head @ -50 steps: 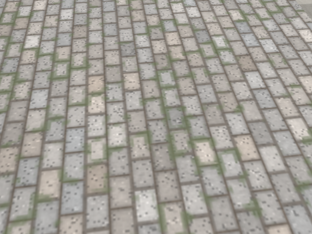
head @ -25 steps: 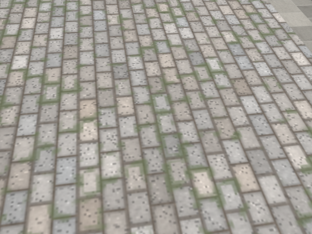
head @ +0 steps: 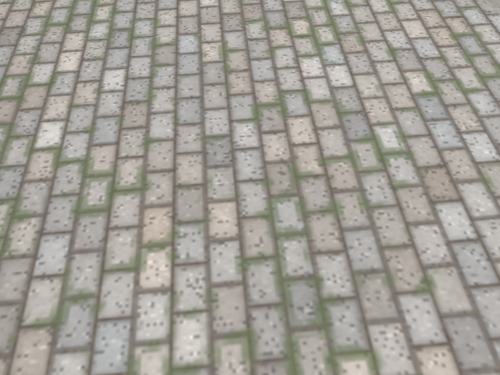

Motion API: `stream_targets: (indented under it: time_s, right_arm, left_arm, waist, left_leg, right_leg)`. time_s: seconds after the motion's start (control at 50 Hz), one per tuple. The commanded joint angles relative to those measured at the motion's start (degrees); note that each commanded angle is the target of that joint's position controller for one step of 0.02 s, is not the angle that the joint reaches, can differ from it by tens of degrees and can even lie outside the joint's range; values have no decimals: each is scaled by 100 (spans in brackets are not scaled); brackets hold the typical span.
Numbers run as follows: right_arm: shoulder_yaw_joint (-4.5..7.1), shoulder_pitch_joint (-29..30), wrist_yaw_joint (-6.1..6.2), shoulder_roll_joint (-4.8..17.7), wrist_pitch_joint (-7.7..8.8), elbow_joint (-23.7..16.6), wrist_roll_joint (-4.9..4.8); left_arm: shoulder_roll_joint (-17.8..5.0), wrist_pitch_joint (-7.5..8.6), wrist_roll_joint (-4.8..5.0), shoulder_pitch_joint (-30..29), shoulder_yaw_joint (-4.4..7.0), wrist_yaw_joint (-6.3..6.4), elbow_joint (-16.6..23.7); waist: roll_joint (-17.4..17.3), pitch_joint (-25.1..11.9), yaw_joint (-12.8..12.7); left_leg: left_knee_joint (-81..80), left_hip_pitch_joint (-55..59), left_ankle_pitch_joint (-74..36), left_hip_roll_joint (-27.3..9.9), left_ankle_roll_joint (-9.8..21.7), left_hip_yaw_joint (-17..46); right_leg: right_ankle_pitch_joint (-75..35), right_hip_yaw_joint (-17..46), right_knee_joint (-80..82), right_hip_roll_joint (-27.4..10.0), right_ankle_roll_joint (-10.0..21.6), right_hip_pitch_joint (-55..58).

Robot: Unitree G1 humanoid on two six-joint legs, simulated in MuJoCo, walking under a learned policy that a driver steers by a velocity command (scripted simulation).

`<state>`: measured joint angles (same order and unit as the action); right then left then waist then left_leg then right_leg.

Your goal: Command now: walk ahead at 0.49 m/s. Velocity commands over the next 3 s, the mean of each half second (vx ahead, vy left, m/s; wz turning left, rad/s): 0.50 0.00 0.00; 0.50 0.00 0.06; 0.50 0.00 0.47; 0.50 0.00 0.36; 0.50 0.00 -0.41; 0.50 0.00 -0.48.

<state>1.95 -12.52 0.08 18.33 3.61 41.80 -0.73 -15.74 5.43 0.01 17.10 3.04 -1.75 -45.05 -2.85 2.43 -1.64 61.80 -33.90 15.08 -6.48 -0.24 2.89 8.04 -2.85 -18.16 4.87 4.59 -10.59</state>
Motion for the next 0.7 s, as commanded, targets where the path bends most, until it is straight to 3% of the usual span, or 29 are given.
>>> stream_targets:
  time_s: [0.02, 0.1, 0.18, 0.24, 0.26, 0.28, 0.3, 0.32, 0.34, 0.36, 0.38, 0.4, 0.42, 0.46, 0.5, 0.56, 0.62, 0.7]
  right_arm:
    - [53, -132, 25, 267, -2, -314, 72]
    - [-18, 741, -63, 102, 111, -505, 42]
    - [5, 1321, -185, 196, 168, -738, -29]
    - [63, 1236, -256, 343, 191, -789, -16]
    - [111, 940, -254, 435, 197, -726, -9]
    - [222, 248, -223, 613, 195, -528, 5]
    - [353, -702, -165, 933, 175, -305, 31]
    - [499, -1257, -135, 1564, 138, -230, 150]
    - [400, -1438, -160, 1143, 112, -187, 70]
    - [285, -1058, -159, 830, 113, -214, 47]
    - [244, -678, -152, 703, 107, -274, 46]
    - [203, -375, -166, 564, 113, -280, 74]
    - [162, -188, -177, 432, 148, -302, 120]
    - [175, -90, -193, 428, 216, -259, 115]
    - [207, -157, -179, 518, 274, -144, 87]
    - [235, -376, -103, 610, 240, 28, 73]
    - [253, -592, -46, 711, 187, 167, 34]
    - [286, -1016, -17, 807, 86, 441, -12]
  left_arm:
    - [-794, 152, 18, -332, 173, 54, 317]
    - [-972, 74, 76, 18, 189, 105, 145]
    - [-1101, -49, 132, 444, 212, 117, -105]
    - [-1180, -167, 137, 467, 244, 160, -211]
    - [-1222, -202, 129, 379, 252, 173, -210]
    - [-1176, -239, 108, 288, 226, 180, -201]
    - [-933, -239, 19, 322, 119, 197, -116]
    - [-324, -135, 3, 978, -76, 162, 64]
    - [-480, -13, 53, 894, -68, 132, -24]
    - [-986, 47, 222, 419, 77, 91, 82]
    - [-973, 71, 244, 17, 68, 92, 196]
    - [-901, 60, 156, -192, 67, 112, 237]
    - [-844, 8, 93, -141, 92, 127, 210]
    - [-622, -109, 66, 94, 54, 136, 107]
    - [-544, -184, 33, -45, 38, 169, 157]
    - [-465, -162, -3, -646, 11, 167, 342]
    - [-334, -85, 26, -1231, -44, 95, 481]
    - [-349, -19, 81, -1885, -63, -22, 711]
  waist:
    - [547, 39, 224]
    - [480, 143, -137]
    - [524, 219, -329]
    - [639, 85, -152]
    - [704, -99, 44]
    - [637, -533, 432]
    - [405, -1308, 816]
    - [-945, -2191, 662]
    - [-1240, -2525, 786]
    - [-733, -1622, 773]
    - [-350, -1030, 639]
    - [-80, -591, 486]
    - [-150, -434, 298]
    - [-247, -429, 117]
    - [-163, -292, 74]
    - [-28, -101, 224]
    - [-38, 39, 443]
    - [-12, 215, 664]
  left_leg:
    - [-672, -288, -785, -271, -176, 99]
    - [-2281, -3, -2019, -26, -152, -163]
    - [-2955, -134, -1951, 108, 5, -124]
    - [-3223, 86, -1253, 234, 243, -153]
    - [-3316, 545, -1069, 369, 346, -280]
    - [-3462, 1518, -1094, 554, 502, -464]
    - [-3221, 3074, -1288, 168, 750, -118]
    - [-3419, 5351, -469, -1302, 1642, 2406]
    - [-4337, 5653, 284, -1603, 1888, 3975]
    - [-4451, 5028, 675, -1453, 1607, 3269]
    - [-4538, 4236, 375, -1232, 1445, 2520]
    - [-4712, 3502, -163, -994, 1379, 1982]
    - [-4893, 3010, -613, -798, 1308, 1607]
    - [-5181, 2563, -1175, -639, 1374, 1192]
    - [-5358, 2436, -1608, -602, 1442, 844]
    - [-5479, 2612, -1851, -493, 1362, 458]
    - [-5534, 2671, -1685, -357, 1205, 140]
    - [-5375, 3246, -1625, -611, 1199, 178]
  right_leg:
    - [-743, 1216, 1239, -1570, 1064, -183]
    - [-802, 725, 1197, -1354, 792, -10]
    - [-748, 861, 889, -1713, 717, 775]
    - [-1348, 967, 433, -1944, 552, 1347]
    - [-2068, 903, 61, -1890, 472, 1408]
    - [-2858, 685, -798, -1636, 337, 1271]
    - [-2406, 445, -2140, -1336, 142, 536]
    - [-129, 118, -4421, -446, -320, -1797]
    - [2475, 868, -5286, -168, -356, -2714]
    - [2243, 993, -5671, -521, -278, -3259]
    - [1729, 793, -5495, -822, -234, -3273]
    - [1323, 686, -5127, -1016, -262, -3131]
    - [998, 726, -4815, -1193, -290, -2790]
    - [696, 664, -4608, -1235, -403, -2362]
    - [377, 637, -4242, -1265, -514, -2504]
    - [-494, 607, -3205, -1267, -615, -2811]
    - [-1293, 447, -2100, -1105, -597, -2582]
    - [-1337, 390, -1395, -950, -494, -2632]
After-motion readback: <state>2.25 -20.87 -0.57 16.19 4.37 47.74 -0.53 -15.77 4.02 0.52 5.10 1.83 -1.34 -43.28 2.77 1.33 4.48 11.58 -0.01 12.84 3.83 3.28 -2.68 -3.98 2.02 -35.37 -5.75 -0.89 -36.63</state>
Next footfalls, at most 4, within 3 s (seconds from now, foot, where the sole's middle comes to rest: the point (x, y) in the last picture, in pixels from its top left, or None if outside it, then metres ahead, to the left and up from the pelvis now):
0.30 left None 0.35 0.16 -0.78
0.84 right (300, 317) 0.64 -0.07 -0.78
1.38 left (215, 235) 0.91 0.19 -0.78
1.86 right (244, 158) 1.25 0.10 -0.78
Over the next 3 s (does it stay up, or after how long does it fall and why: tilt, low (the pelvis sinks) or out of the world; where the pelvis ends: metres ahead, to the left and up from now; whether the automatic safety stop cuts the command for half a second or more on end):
stays up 1.60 0.25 -0.01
